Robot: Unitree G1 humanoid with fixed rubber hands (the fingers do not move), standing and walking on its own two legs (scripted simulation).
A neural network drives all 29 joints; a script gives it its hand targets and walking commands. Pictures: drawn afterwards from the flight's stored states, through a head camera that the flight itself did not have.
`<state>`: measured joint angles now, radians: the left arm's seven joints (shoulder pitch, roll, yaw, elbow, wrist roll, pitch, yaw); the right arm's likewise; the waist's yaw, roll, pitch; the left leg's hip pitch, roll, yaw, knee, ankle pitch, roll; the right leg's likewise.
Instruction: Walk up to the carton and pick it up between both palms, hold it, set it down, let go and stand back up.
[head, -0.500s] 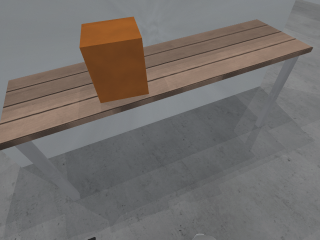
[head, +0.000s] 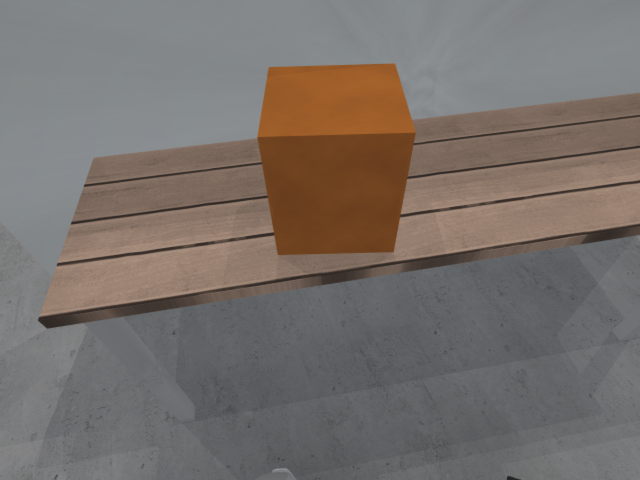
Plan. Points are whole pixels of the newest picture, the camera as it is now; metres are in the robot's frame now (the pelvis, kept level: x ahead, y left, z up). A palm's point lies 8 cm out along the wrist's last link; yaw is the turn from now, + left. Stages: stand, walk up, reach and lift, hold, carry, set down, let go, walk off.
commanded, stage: walk up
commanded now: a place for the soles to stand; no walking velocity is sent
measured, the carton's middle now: (333, 163) +0.61 +0.02 +0.05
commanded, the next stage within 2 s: stand in 1.38 s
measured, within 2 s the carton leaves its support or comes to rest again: neither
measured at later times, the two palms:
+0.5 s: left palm (196, 429) +0.22 +0.21 -0.11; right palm out of the picture +0.15 -0.25 -0.13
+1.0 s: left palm (169, 476) +0.16 +0.24 -0.11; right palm out of the picture +0.14 -0.26 -0.12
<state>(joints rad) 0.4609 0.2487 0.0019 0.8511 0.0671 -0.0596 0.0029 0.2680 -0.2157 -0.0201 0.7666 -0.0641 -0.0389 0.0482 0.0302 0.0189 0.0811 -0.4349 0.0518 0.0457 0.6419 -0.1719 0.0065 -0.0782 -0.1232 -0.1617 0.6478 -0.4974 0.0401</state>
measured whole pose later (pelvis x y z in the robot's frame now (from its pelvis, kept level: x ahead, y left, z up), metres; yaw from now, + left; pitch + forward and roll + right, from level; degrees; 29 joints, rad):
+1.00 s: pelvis +0.11 -0.01 +0.02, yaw -1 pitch -2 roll +1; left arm 0.22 0.23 -0.04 0.97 0.00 0.01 0.00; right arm 0.27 -0.25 0.03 0.95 0.01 0.00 0.00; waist 0.01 0.00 0.07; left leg -0.23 0.02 0.05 0.53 -0.28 -0.01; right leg -0.33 -0.03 -0.05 0.53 -0.17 -0.01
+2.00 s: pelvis +0.13 -0.02 +0.02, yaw +6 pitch +0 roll +0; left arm 0.19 0.27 -0.05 0.93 -0.02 0.15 0.01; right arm 0.20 -0.24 -0.03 1.02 -0.04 0.01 0.01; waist -0.01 0.01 0.06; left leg -0.28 0.02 -0.05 0.60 -0.33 -0.02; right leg -0.33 -0.05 -0.13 0.59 -0.28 -0.02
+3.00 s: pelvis +0.15 -0.01 +0.03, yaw +3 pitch -5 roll +0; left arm 0.28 0.21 0.00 0.38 -0.06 0.15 0.04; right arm 0.27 -0.16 -0.08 0.54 0.01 -0.12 0.05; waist 0.03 -0.01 0.08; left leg -0.03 0.05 0.05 0.38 -0.25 -0.03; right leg -0.11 -0.01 -0.04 0.36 -0.17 -0.01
